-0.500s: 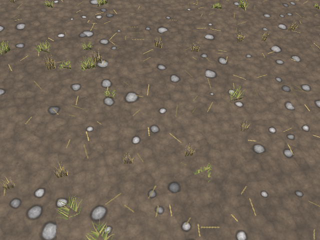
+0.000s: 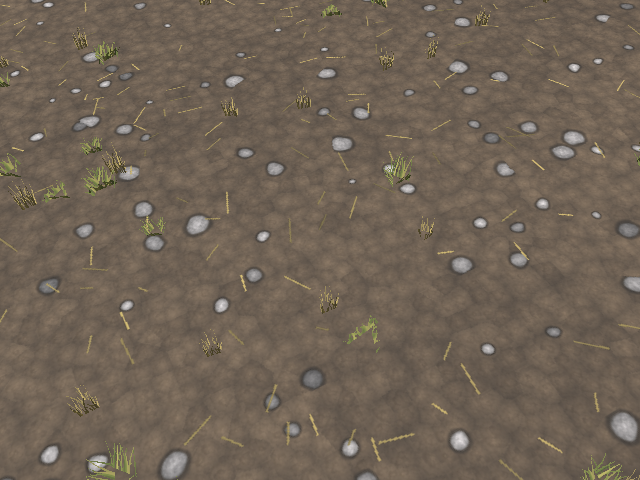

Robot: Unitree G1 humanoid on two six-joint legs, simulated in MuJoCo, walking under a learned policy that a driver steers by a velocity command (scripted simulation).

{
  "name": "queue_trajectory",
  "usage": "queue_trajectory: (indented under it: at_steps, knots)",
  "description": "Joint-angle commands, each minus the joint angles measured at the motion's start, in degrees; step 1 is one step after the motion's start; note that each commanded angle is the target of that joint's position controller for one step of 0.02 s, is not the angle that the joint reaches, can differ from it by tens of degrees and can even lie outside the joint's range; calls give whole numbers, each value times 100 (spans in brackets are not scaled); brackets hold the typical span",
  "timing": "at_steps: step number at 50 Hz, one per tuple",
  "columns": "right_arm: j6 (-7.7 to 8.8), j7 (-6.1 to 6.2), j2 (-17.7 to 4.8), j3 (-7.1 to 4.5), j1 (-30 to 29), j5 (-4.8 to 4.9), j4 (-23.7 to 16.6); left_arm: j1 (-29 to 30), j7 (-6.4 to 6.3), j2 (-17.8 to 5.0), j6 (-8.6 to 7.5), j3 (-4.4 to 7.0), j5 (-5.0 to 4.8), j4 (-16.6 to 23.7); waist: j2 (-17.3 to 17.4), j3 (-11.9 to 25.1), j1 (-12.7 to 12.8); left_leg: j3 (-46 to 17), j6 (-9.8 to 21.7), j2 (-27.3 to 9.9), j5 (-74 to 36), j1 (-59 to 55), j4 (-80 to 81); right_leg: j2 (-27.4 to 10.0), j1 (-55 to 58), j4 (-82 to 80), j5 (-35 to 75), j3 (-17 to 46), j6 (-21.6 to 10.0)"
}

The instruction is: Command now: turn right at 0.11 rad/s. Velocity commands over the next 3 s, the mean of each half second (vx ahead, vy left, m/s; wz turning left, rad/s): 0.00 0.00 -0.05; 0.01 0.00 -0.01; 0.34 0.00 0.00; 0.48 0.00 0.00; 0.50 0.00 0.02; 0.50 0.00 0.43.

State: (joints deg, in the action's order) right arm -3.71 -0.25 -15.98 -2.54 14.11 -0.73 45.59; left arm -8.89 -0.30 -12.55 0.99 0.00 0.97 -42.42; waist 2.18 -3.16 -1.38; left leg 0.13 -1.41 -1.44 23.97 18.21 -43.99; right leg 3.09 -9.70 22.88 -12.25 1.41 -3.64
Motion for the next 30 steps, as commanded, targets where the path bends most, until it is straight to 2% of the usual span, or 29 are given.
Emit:
queue_trajectory:
  at_steps: [1, 3, 5, 6, 7, 8, 9, 10, 17, 30]
  knots:
    - [42, 43, -298, -47, -37, 11, -208, -52, -36, -829, -66, 197, 26, 119, -1012, 376, 185, 24, -5, 64, -28, -121, 579, -1310, 296, -471, 2028, 967, -686]
    - [60, 94, -303, -39, 25, 29, -113, -40, -46, -838, -59, 194, 30, 19, -988, 373, 180, 52, 43, 118, -200, -379, 1118, -1327, 189, -418, 1713, 1115, -684]
    - [144, 144, -206, 11, 250, -1, 53, 113, -76, -815, -61, 179, -35, -58, -733, 409, -35, 20, 124, 59, -1409, -1136, 2277, -1204, -166, -305, 1191, 1109, -432]
    - [222, 171, -333, 8, 271, -64, 99, 50, -81, -695, -94, 137, -35, -95, -521, 493, -12, -376, 167, -272, -1914, -1596, 2468, -1103, -460, -291, 805, 1133, -211]
    - [301, 180, -557, 0, 255, -117, 92, -118, -61, -641, -112, 134, -6, -147, -198, 496, 161, -809, 245, -728, -2393, -1749, 2496, -822, -609, -172, 422, 932, -83]
    - [317, 142, -698, -46, -96, 9, 176, -249, -34, -542, -76, 131, -35, -275, 466, 193, 386, -837, 402, -696, -2115, -870, 2402, -451, -165, -469, 172, 609, -13]
    - [354, 92, -440, 8, -185, 14, 166, -167, -46, -709, -64, 151, 1, -423, 290, 135, 229, -760, 366, -591, -1807, -651, 2510, -498, 174, -400, 325, 614, 23]
    - [382, 82, -384, 26, -103, 9, 242, -136, -53, -771, -67, 186, -8, -513, 212, 126, 157, -647, 305, -485, -1685, -646, 2559, -547, 241, -336, 455, 638, -2]
    - [397, 165, -320, 50, 49, 11, 727, -277, -93, -655, -116, 164, -36, -1112, -111, 95, 106, -587, 352, -420, -1592, -989, 2604, -616, 34, -508, 539, 666, 54]
    - [405, 205, -155, 152, 120, 13, 1397, -592, -159, -560, -111, 81, -44, -1908, -194, 22, 142, -588, 408, -380, -1552, -934, 2664, -666, 55, -562, 579, 627, 97]
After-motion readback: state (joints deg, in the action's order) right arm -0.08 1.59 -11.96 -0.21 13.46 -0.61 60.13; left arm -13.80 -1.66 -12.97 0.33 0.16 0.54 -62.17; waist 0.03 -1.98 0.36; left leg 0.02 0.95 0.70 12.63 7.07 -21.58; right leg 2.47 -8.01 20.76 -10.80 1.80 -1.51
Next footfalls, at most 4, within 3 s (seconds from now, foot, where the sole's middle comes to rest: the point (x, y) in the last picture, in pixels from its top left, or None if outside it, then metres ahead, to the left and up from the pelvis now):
0.12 left None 0.02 0.13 -0.78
1.68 left None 0.42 0.07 -0.78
2.22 right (383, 366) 0.74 -0.08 -0.78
2.78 left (303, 272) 1.02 0.10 -0.78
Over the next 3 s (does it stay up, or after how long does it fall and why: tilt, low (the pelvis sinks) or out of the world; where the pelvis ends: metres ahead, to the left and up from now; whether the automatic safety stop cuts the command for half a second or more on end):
stays up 0.99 0.06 0.00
